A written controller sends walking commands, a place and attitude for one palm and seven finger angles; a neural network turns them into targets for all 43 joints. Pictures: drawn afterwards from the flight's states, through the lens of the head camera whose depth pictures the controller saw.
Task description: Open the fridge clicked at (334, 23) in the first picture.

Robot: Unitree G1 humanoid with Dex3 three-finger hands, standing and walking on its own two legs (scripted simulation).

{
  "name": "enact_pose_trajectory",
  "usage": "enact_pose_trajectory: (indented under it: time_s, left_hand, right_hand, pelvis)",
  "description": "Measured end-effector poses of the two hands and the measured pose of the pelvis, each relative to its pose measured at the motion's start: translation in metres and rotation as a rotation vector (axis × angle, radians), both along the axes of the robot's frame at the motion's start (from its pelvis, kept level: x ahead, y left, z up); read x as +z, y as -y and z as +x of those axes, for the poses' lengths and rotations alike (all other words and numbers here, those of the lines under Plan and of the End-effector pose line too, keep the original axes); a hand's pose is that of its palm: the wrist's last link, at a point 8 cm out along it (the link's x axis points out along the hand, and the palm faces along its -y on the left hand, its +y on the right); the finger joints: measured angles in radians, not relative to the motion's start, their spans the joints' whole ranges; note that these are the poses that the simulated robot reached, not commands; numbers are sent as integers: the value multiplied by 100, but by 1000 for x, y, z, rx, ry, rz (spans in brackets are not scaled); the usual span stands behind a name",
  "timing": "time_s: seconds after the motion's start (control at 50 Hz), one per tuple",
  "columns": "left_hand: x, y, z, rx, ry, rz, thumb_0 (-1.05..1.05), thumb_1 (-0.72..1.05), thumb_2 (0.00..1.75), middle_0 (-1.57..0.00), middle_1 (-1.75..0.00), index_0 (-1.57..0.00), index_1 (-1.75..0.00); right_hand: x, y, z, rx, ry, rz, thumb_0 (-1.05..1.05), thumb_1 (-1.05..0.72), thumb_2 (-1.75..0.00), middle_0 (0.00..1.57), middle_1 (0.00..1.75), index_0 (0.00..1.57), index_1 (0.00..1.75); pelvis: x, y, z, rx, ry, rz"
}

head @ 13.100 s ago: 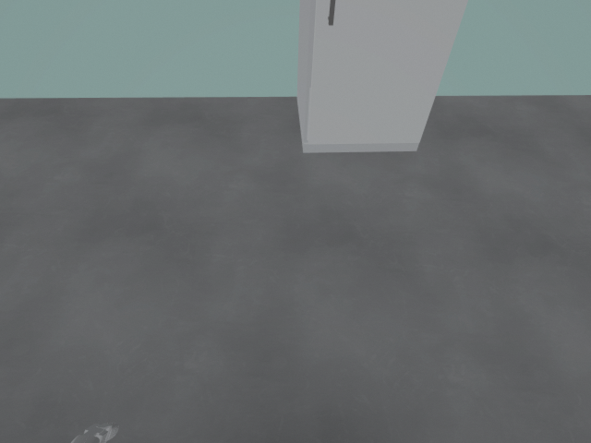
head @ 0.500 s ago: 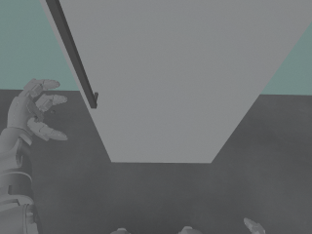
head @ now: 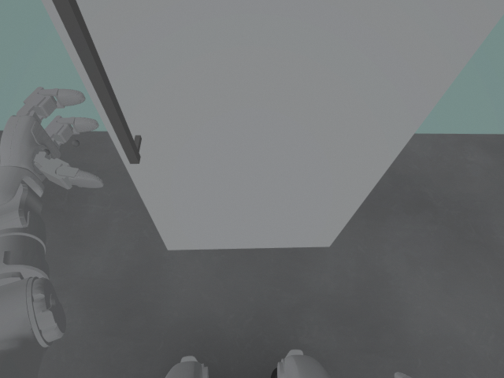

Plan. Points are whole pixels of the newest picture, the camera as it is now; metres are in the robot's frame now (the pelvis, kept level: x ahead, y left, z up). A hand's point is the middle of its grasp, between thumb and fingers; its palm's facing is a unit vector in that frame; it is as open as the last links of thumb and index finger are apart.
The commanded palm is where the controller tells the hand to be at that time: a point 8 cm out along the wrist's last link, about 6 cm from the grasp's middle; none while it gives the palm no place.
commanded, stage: move the hooked fingers beside the handle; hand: left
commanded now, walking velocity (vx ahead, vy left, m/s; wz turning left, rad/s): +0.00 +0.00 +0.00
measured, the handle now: (89, 38) +0.52 +0.21 +0.22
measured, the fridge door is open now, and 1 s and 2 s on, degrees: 0 0 0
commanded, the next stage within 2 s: feel for the door with the fingertips in 0.94 s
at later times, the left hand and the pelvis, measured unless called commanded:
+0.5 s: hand (82, 135) +0.46 +0.25 +0.09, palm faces +0.00 -1.00 -0.01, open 14.0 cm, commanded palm +0.43 +0.30 +0.09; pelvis +0.00 +0.01 +0.00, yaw -1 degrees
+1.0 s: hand (80, 137) +0.46 +0.25 +0.10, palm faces +0.01 -1.00 -0.01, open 14.0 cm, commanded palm +0.43 +0.30 +0.09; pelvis +0.00 +0.00 +0.00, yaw +0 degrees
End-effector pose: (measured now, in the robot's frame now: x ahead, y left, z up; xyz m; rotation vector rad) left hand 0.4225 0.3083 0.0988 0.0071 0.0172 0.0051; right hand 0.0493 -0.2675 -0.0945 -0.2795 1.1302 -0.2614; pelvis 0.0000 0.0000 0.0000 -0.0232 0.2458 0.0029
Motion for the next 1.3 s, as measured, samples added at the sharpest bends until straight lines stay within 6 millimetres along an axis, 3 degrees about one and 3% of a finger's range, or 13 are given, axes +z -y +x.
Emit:
enact_pose_trajectory:
  time_s: [0.22, 0.34, 0.46, 0.82, 1.08, 1.3]
  left_hand:
    - [0, -1, 26, -10, -10, 5, -1, -50, 30, -30, -120, -30, -120]
    - [-2, 1, 27, -19, 4, -6, -1, -50, 30, -30, -120, -30, -120]
    - [-6, 2, 21, -10, 6, 8, -1, -50, 30, -30, -120, -30, -120]
    - [-2, 6, 11, 4, -5, -1, -1, -50, 30, -30, -120, -30, -120]
    - [-1, 4, 14, -6, 4, 5, -1, -50, 30, -30, -120, -30, -120]
    - [-6, 24, 16, -25, 2, -5, -1, -50, 30, -30, -120, -30, -120]
  right_hand:
    - [-3, 2, -36, -54, -108, -14, 1, -90, -90, 21, 30, 21, 30]
    - [-2, -2, -46, -77, -142, -2, 1, -90, -90, 21, 30, 21, 30]
    - [-2, -6, -39, -77, -127, 10, 1, -90, -90, 21, 30, 21, 30]
    - [-1, -7, 9, -10, -4, 26, 0, -90, -90, 21, 30, 21, 30]
    - [-3, 2, -10, -22, -58, 0, 0, -90, -90, 21, 30, 21, 30]
    - [-3, -2, -23, -46, -81, 16, 1, -90, -90, 21, 30, 21, 30]
  pelvis:
    - [-5, -2, -2, -8, -38, -7]
    - [-4, -4, 1, -19, -43, -6]
    - [-2, -6, 4, -20, -38, -7]
    - [-1, -3, 5, -7, -13, -5]
    - [-4, 1, 0, -1, -22, -8]
    - [-2, -2, 1, -6, -19, -6]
